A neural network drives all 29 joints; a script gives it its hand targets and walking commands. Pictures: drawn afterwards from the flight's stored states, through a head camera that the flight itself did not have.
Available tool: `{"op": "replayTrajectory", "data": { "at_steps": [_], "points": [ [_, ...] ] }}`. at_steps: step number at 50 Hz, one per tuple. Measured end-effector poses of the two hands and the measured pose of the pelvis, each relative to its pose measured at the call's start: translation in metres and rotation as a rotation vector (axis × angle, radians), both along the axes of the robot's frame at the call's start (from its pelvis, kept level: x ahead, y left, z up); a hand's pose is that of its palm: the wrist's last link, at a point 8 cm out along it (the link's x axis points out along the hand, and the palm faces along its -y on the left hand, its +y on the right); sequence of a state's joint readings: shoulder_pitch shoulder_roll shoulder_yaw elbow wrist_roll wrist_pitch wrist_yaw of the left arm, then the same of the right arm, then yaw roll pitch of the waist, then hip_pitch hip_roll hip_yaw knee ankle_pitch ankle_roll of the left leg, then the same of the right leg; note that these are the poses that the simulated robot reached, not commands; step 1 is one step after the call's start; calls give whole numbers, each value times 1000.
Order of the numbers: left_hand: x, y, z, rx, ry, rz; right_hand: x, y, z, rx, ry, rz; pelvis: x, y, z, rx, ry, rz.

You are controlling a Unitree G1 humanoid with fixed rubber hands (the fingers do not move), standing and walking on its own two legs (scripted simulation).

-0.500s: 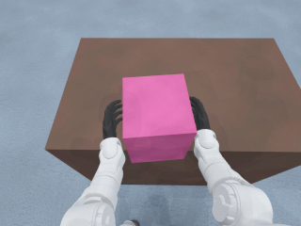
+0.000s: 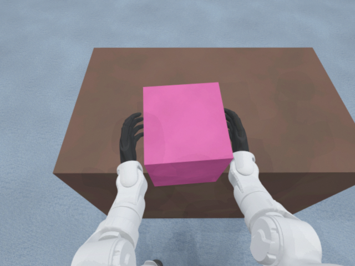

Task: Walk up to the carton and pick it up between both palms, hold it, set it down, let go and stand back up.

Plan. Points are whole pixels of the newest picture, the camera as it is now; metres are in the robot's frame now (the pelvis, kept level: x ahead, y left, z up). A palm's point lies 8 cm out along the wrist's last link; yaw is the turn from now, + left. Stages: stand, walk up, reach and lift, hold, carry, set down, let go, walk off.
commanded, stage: reach and lift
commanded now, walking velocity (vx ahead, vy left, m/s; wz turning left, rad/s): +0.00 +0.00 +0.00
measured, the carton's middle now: (183, 139) +0.41 +0.03 +0.01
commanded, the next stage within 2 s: none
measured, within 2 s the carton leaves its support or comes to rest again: neither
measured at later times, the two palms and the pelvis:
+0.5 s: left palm (131, 140) +0.38 +0.14 +0.05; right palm (244, 137) +0.41 -0.11 +0.04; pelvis +0.00 +0.00 +0.00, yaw +0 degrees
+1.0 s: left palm (122, 118) +0.36 +0.14 +0.15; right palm (265, 125) +0.37 -0.12 +0.14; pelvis +0.00 -0.01 +0.02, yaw +1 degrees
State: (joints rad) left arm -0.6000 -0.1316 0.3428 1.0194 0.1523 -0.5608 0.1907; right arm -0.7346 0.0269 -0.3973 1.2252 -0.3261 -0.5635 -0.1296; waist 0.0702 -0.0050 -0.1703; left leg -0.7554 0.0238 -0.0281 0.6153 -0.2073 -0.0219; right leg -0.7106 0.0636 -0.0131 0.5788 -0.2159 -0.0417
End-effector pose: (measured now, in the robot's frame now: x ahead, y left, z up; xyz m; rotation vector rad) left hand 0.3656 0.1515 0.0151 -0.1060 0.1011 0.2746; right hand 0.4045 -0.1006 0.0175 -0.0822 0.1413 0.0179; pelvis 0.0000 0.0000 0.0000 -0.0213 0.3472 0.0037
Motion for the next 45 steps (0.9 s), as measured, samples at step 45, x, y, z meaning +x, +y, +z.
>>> {"op": "replayTrajectory", "data": {
  "at_steps": [45],
  "points": [
    [8,-13,135,116,52,-117,-18,-16,124,85,46,-109,4,-5,19,9,-333,14]
  ]
}}
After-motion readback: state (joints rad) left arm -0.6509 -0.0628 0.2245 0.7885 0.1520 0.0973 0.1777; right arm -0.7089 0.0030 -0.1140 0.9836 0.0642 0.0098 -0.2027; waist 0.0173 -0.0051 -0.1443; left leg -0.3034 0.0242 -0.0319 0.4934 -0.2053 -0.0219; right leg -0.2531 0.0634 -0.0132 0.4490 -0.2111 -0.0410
